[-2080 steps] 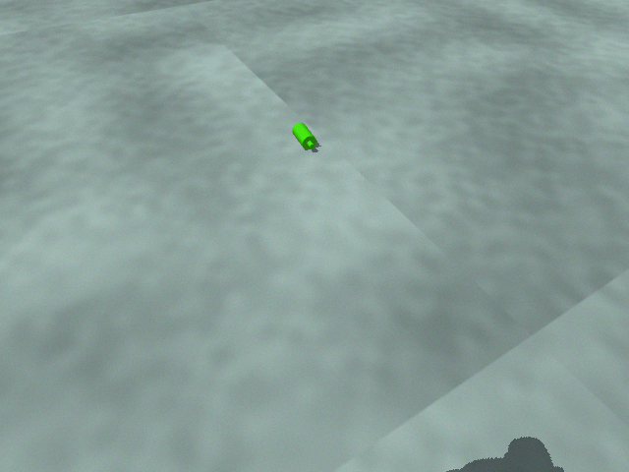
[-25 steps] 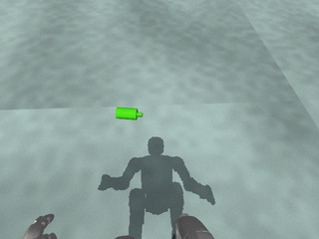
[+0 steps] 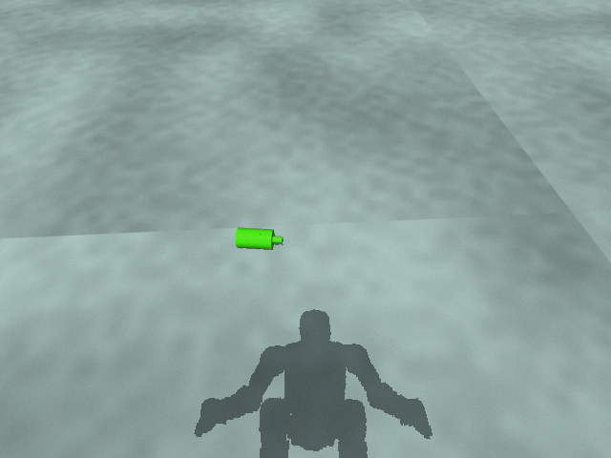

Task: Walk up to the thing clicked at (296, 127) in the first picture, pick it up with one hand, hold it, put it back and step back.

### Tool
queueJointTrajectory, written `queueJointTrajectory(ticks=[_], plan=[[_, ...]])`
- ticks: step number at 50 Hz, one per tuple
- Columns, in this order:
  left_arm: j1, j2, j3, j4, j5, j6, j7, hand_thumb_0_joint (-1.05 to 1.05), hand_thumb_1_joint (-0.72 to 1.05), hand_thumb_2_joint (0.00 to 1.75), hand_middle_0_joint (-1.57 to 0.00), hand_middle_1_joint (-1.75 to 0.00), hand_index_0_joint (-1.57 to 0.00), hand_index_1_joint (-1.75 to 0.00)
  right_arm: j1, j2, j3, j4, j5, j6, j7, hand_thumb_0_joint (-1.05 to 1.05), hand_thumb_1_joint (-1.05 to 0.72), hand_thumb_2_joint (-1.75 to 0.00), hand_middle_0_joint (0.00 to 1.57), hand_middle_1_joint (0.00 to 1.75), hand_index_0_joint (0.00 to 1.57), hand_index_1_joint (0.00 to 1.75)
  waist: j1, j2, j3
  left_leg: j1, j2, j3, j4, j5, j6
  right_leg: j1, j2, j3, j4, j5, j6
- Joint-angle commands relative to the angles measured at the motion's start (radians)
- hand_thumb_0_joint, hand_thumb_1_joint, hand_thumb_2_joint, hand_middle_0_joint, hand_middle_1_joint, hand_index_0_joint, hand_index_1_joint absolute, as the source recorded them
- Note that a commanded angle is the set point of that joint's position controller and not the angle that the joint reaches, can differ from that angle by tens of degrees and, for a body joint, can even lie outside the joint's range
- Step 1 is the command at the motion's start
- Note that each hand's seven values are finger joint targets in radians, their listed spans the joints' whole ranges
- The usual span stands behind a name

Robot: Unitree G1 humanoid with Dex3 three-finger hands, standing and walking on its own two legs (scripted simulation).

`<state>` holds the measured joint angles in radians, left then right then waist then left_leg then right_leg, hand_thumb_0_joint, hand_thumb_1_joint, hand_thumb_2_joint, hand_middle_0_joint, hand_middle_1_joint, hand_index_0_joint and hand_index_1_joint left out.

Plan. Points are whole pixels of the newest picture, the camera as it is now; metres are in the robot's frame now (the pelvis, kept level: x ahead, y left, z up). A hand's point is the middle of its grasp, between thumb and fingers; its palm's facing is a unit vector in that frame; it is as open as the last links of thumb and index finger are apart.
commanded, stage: step back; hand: left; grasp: from above
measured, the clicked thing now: (260, 238) +1.09 +0.22 -0.72
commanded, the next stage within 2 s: stand in 0.68 s
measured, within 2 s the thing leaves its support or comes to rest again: neither
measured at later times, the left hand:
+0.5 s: hand out of the picture +0.11 +0.29 -0.15, palm faces +0.03 -0.94 -0.35, open 7.4 cm
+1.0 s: hand out of the picture +0.14 +0.26 -0.13, palm faces -0.03 -0.94 -0.33, open 7.4 cm
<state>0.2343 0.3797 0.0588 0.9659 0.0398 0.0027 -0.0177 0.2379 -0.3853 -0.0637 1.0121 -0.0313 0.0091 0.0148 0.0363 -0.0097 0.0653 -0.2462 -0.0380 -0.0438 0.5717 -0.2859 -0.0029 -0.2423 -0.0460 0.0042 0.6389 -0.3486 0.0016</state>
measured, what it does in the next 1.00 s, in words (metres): stands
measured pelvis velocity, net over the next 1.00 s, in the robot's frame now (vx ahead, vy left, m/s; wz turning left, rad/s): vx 0.05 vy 0.02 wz -0.01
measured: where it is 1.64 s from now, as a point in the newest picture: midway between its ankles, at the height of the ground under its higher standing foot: outside the picture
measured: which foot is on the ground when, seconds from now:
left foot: down 0.00-1.00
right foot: down 0.00-1.00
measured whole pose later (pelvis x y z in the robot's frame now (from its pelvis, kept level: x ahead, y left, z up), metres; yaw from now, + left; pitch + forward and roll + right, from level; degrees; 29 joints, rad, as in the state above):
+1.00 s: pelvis +0.05 +0.02 +0.02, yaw +0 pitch -3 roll +0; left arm 0.08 0.35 0.00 1.12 0.01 -0.02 -0.01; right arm 0.04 -0.33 -0.01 1.12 0.00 -0.01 0.01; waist 0.01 0.00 0.06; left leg -0.15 0.01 0.03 0.35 -0.15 0.00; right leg -0.05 -0.02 -0.01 0.33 -0.23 0.01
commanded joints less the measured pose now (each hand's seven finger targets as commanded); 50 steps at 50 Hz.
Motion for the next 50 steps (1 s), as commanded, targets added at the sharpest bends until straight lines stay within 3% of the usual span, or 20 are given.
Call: queueJointTrajectory(ticks=[1,2,4,7,8,10,11,12,14,16,18,19,20,21,22,24,28,30,37,50], plan=[[-0.123,0.204,0.045,-0.070,-0.029,-0.027,0.011,0.00,0.90,0.90,-0.20,-0.30,-0.20,-0.30,-0.029,-0.264,-0.058,-0.081,-0.004,-0.057,-0.010,0.00,-0.90,-0.90,0.20,0.30,0.20,0.30,-0.042,0.093,-0.031,0.023,0.266,-0.389,-0.329,-0.485,0.168,-0.141,0.034,-0.001,0.038,-0.168,-0.037],[-0.096,0.205,0.047,-0.062,-0.026,-0.028,0.010,0.00,0.90,0.90,-0.20,-0.30,-0.20,-0.30,-0.057,-0.273,-0.056,-0.094,-0.006,-0.057,-0.008,0.00,-0.90,-0.90,0.20,0.30,0.20,0.30,-0.030,0.106,0.001,-0.029,0.305,-0.419,-0.359,-0.504,0.202,-0.118,0.031,-0.005,0.093,-0.145,-0.033],[-0.073,0.190,0.047,-0.047,-0.023,-0.039,0.009,0.00,0.90,0.90,-0.20,-0.30,-0.20,-0.30,-0.083,-0.257,-0.049,-0.098,-0.008,-0.058,-0.009,0.00,-0.90,-0.90,0.20,0.30,0.20,0.30,-0.022,0.132,0.020,-0.018,0.281,-0.359,-0.319,-0.320,0.191,-0.110,0.019,0.001,0.029,-0.124,-0.038],[-0.038,0.168,0.048,-0.010,-0.018,-0.052,0.015,0.00,0.90,0.90,-0.20,-0.30,-0.20,-0.30,-0.101,-0.211,-0.034,-0.091,0.003,-0.047,-0.007,0.00,-0.90,-0.90,0.20,0.30,0.20,0.30,0.001,0.171,-0.046,-0.056,0.194,-0.201,-0.204,-0.049,0.108,0.102,0.039,-0.021,-0.218,-0.010,-0.053],[-0.003,0.192,0.051,0.005,-0.015,-0.057,0.022,0.00,0.90,0.90,-0.20,-0.30,-0.20,-0.30,-0.125,-0.173,-0.024,-0.099,0.015,-0.044,-0.007,0.00,-0.90,-0.90,0.20,0.30,0.20,0.30,0.027,0.131,-0.075,-0.115,0.150,-0.152,-0.131,0.004,0.068,0.180,0.006,0.053,-0.231,0.030,-0.061],[0.038,0.295,0.075,0.016,-0.003,-0.061,0.026,0.00,0.90,0.90,-0.20,-0.30,-0.20,-0.30,-0.129,-0.151,-0.019,-0.113,0.012,-0.038,-0.012,0.00,-0.90,-0.90,0.20,0.30,0.20,0.30,0.035,-0.083,-0.031,-0.315,-0.003,-0.028,0.144,-0.176,0.025,0.253,-0.198,0.367,-0.362,-0.198,-0.160],[-0.003,0.316,0.082,-0.005,-0.002,-0.065,0.027,0.00,0.90,0.90,-0.20,-0.30,-0.20,-0.30,-0.110,-0.162,-0.022,-0.109,0.005,-0.041,-0.021,0.00,-0.90,-0.90,0.20,0.30,0.20,0.30,0.025,-0.103,0.004,-0.339,0.023,-0.033,0.228,-0.263,0.016,0.201,-0.325,0.449,-0.378,-0.138,-0.237],[-0.027,0.302,0.081,-0.023,-0.008,-0.068,0.028,0.00,0.90,0.90,-0.20,-0.30,-0.20,-0.30,-0.099,-0.184,-0.028,-0.103,0.003,-0.045,-0.023,0.00,-0.90,-0.90,0.20,0.30,0.20,0.30,0.018,-0.069,0.040,-0.321,0.055,-0.049,0.270,-0.264,0.013,0.138,-0.357,0.440,-0.375,-0.031,-0.269],[-0.061,0.264,0.068,-0.033,-0.013,-0.077,0.032,0.00,0.90,0.90,-0.20,-0.30,-0.20,-0.30,-0.075,-0.164,-0.027,-0.091,0.006,-0.052,-0.017,0.00,-0.90,-0.90,0.20,0.30,0.20,0.30,-0.005,-0.073,0.039,-0.273,0.088,-0.060,0.211,-0.205,0.013,0.127,-0.299,0.306,-0.334,0.191,-0.233],[-0.118,0.254,0.055,-0.040,-0.013,-0.073,0.029,0.00,0.90,0.90,-0.20,-0.30,-0.20,-0.30,-0.044,-0.147,-0.027,-0.071,0.006,-0.059,-0.010,0.00,-0.90,-0.90,0.20,0.30,0.20,0.30,-0.033,-0.133,-0.018,-0.114,0.077,0.023,0.071,-0.108,0.012,0.078,-0.227,0.156,-0.258,0.391,-0.180],[-0.148,0.234,0.043,-0.046,-0.025,-0.057,0.025,0.00,0.90,0.90,-0.20,-0.30,-0.20,-0.30,0.003,-0.130,-0.032,-0.041,0.004,-0.065,-0.012,0.00,-0.90,-0.90,0.20,0.30,0.20,0.30,-0.062,-0.118,-0.064,0.050,0.030,0.071,-0.128,0.119,0.016,0.035,-0.153,0.056,-0.126,0.490,-0.115],[-0.136,0.204,0.032,-0.051,-0.028,-0.049,0.025,0.00,0.90,0.90,-0.20,-0.30,-0.20,-0.30,0.000,-0.151,-0.041,-0.035,0.000,-0.065,-0.016,0.00,-0.90,-0.90,0.20,0.30,0.20,0.30,-0.061,-0.064,-0.078,0.131,0.056,0.021,-0.140,0.246,0.031,-0.025,-0.116,0.027,-0.065,0.447,-0.076],[-0.128,0.171,0.019,-0.058,-0.037,-0.042,0.024,0.00,0.90,0.90,-0.20,-0.30,-0.20,-0.30,-0.009,-0.186,-0.047,-0.041,-0.005,-0.068,-0.022,0.00,-0.90,-0.90,0.20,0.30,0.20,0.30,-0.050,0.049,-0.092,0.152,0.179,-0.140,-0.182,0.294,0.070,-0.084,-0.045,-0.010,0.010,0.316,-0.035],[-0.110,0.171,0.021,-0.043,-0.050,-0.029,0.025,0.00,0.90,0.90,-0.20,-0.30,-0.20,-0.30,-0.066,-0.235,-0.048,-0.062,0.005,-0.069,-0.024,0.00,-0.90,-0.90,0.20,0.30,0.20,0.30,-0.023,0.122,-0.101,0.040,0.305,-0.295,-0.239,0.176,0.174,-0.036,0.026,-0.028,0.061,-0.001,-0.014],[-0.096,0.191,0.028,-0.019,-0.046,-0.019,0.028,0.00,0.90,0.90,-0.20,-0.30,-0.20,-0.30,-0.105,-0.268,-0.054,-0.071,0.006,-0.065,-0.023,0.00,-0.90,-0.90,0.20,0.30,0.20,0.30,-0.025,0.130,-0.091,-0.001,0.344,-0.331,-0.246,0.108,0.228,0.005,0.021,-0.011,0.069,-0.150,-0.025],[-0.102,0.170,0.020,-0.004,-0.037,-0.019,0.028,0.00,0.90,0.90,-0.20,-0.30,-0.20,-0.30,-0.137,-0.241,-0.042,-0.067,0.002,-0.061,-0.026,0.00,-0.90,-0.90,0.20,0.30,0.20,0.30,-0.021,0.131,-0.086,0.043,0.322,-0.289,-0.241,0.122,0.198,-0.031,0.011,0.005,0.026,-0.159,-0.038],[-0.068,0.186,0.025,0.047,-0.027,-0.040,0.032,0.00,0.90,0.90,-0.20,-0.30,-0.20,-0.30,-0.195,-0.190,-0.020,-0.051,0.019,-0.052,-0.026,0.00,-0.90,-0.90,0.20,0.30,0.20,0.30,-0.002,0.127,-0.137,0.012,0.230,-0.118,-0.143,0.330,0.085,0.146,-0.020,0.029,-0.202,0.174,-0.034],[-0.103,0.220,0.024,0.047,-0.025,-0.048,0.029,0.00,0.90,0.90,-0.20,-0.30,-0.20,-0.30,-0.200,-0.162,-0.016,-0.046,0.027,-0.049,-0.023,0.00,-0.90,-0.90,0.20,0.30,0.20,0.30,-0.026,0.047,-0.156,0.054,0.164,-0.053,-0.130,0.224,0.046,0.125,-0.068,0.088,-0.219,0.234,-0.053],[-0.150,0.183,-0.011,0.079,-0.041,-0.047,0.028,0.00,0.90,0.90,-0.20,-0.30,-0.20,-0.30,-0.214,-0.165,0.000,0.015,0.028,-0.054,-0.022,0.00,-0.90,-0.90,0.20,0.30,0.20,0.30,-0.040,0.014,-0.146,0.201,0.178,-0.043,-0.168,0.495,0.042,0.134,-0.078,0.069,-0.273,0.460,-0.022],[-0.185,0.187,-0.015,0.112,-0.033,-0.045,0.024,0.00,0.90,0.90,-0.20,-0.30,-0.20,-0.30,-0.249,-0.156,0.016,0.059,0.026,-0.045,-0.013,0.00,-0.90,-0.90,0.20,0.30,0.20,0.30,-0.038,0.002,-0.071,0.164,0.165,-0.037,-0.295,0.210,0.014,0.118,-0.088,0.084,-0.395,0.203,-0.015]])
